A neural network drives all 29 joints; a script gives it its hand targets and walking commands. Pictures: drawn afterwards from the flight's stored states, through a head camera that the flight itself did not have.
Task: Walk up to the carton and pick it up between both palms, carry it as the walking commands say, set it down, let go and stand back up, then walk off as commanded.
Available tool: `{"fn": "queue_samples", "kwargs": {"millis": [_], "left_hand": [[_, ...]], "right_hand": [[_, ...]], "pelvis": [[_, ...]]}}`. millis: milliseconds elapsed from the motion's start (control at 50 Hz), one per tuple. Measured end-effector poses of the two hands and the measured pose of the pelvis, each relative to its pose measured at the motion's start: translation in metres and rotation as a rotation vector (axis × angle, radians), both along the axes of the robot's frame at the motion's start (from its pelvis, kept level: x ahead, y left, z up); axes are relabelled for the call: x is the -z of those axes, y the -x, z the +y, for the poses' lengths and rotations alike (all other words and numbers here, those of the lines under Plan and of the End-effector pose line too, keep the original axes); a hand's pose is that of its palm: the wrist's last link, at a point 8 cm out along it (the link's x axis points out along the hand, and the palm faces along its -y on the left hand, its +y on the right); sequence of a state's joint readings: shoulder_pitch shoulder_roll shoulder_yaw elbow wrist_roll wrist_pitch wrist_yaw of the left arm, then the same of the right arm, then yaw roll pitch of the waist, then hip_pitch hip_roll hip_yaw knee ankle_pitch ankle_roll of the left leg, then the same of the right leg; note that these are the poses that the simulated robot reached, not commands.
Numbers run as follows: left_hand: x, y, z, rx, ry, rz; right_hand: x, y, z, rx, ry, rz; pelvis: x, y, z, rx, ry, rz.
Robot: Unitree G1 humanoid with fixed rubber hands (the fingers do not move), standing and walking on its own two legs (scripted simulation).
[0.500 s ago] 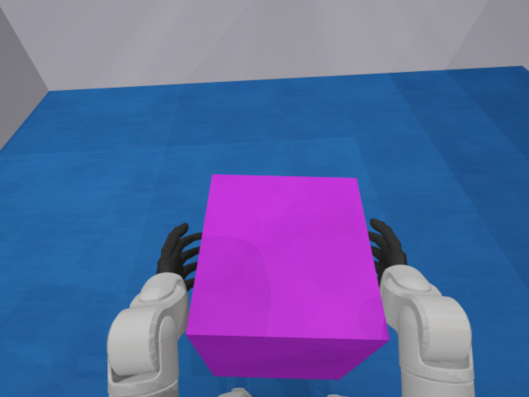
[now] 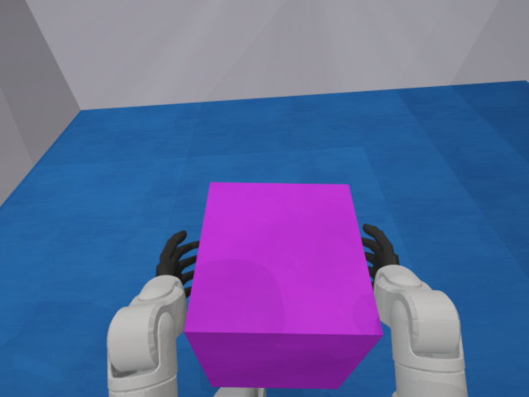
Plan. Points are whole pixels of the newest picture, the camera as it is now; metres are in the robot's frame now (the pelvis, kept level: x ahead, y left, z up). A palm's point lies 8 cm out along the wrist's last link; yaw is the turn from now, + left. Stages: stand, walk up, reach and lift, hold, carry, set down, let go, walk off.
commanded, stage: carry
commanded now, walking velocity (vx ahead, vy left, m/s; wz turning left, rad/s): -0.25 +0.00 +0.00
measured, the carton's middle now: (277, 290) +0.27 +0.02 +0.04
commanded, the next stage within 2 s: none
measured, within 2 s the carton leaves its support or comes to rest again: neither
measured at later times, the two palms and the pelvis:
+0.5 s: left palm out of the picture +0.09 +0.18 +0.09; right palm out of the picture +0.11 -0.11 +0.09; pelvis -0.15 +0.02 -0.01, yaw +1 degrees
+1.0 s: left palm out of the picture -0.10 +0.18 +0.09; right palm out of the picture -0.08 -0.11 +0.09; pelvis -0.34 +0.02 +0.00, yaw +0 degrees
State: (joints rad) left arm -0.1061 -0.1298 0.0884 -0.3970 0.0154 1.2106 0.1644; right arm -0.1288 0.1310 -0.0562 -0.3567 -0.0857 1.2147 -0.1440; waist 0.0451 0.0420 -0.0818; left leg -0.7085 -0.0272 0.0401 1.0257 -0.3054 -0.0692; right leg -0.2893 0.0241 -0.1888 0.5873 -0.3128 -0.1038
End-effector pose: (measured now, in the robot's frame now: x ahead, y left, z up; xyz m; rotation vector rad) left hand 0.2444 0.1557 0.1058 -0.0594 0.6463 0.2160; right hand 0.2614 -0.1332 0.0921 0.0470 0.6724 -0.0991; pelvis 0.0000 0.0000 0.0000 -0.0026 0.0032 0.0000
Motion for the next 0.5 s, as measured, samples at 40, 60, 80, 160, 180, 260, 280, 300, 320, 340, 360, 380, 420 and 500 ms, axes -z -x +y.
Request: {"fn": "queue_samples", "kwargs": {"millis": [40, 60, 80, 160, 180, 260, 280, 300, 320, 340, 360, 380, 420, 500], "left_hand": [[-0.002, 0.009, -0.002, 0.011, 0.001, 0.001], [-0.003, 0.013, -0.003, 0.019, -0.001, -0.004], [-0.004, 0.017, -0.005, 0.027, -0.003, -0.012], [-0.004, 0.032, -0.004, 0.051, -0.008, -0.033], [-0.002, 0.037, -0.002, 0.053, -0.005, -0.031], [0.018, 0.067, 0.015, 0.031, 0.031, 0.012], [0.023, 0.078, 0.019, 0.020, 0.045, 0.034], [0.027, 0.089, 0.023, 0.012, 0.050, 0.048], [0.028, 0.100, 0.027, 0.005, 0.051, 0.054], [0.028, 0.109, 0.029, -0.003, 0.050, 0.053], [0.027, 0.117, 0.032, -0.011, 0.049, 0.046], [0.025, 0.125, 0.033, -0.017, 0.050, 0.036], [0.021, 0.137, 0.034, -0.024, 0.049, 0.016], [0.014, 0.156, 0.024, -0.015, 0.033, -0.014]], "right_hand": [[-0.003, 0.012, -0.002, 0.009, 0.005, 0.000], [-0.004, 0.017, -0.004, 0.016, 0.004, -0.005], [-0.006, 0.023, -0.005, 0.025, 0.001, -0.013], [-0.006, 0.043, -0.005, 0.051, -0.005, -0.035], [-0.005, 0.049, -0.002, 0.052, -0.003, -0.033], [0.005, 0.074, 0.014, 0.031, 0.031, 0.012], [0.007, 0.082, 0.019, 0.019, 0.046, 0.032], [0.008, 0.089, 0.023, 0.009, 0.052, 0.046], [0.009, 0.097, 0.027, 0.001, 0.053, 0.052], [0.009, 0.103, 0.030, -0.008, 0.052, 0.051], [0.008, 0.110, 0.032, -0.015, 0.051, 0.045], [0.007, 0.116, 0.034, -0.021, 0.052, 0.035], [0.005, 0.128, 0.034, -0.028, 0.049, 0.016], [0.006, 0.152, 0.024, -0.017, 0.032, -0.014]], "pelvis": [[-0.002, 0.010, 0.001, -0.004, -0.009, -0.004], [-0.002, 0.015, 0.001, -0.005, -0.013, -0.003], [-0.002, 0.020, 0.002, -0.006, -0.016, 0.001], [0.003, 0.041, 0.008, -0.025, -0.015, 0.026], [0.004, 0.047, 0.010, -0.030, -0.013, 0.033], [0.008, 0.076, 0.019, -0.044, -0.019, 0.044], [0.006, 0.083, 0.021, -0.038, -0.030, 0.040], [0.005, 0.090, 0.023, -0.035, -0.027, 0.038], [0.004, 0.096, 0.024, -0.033, -0.019, 0.037], [0.004, 0.102, 0.025, -0.031, -0.010, 0.035], [0.003, 0.109, 0.026, -0.029, -0.003, 0.033], [0.003, 0.115, 0.026, -0.026, 0.002, 0.032], [0.003, 0.127, 0.024, -0.024, 0.009, 0.037], [0.007, 0.152, 0.018, -0.012, 0.005, 0.049]]}}
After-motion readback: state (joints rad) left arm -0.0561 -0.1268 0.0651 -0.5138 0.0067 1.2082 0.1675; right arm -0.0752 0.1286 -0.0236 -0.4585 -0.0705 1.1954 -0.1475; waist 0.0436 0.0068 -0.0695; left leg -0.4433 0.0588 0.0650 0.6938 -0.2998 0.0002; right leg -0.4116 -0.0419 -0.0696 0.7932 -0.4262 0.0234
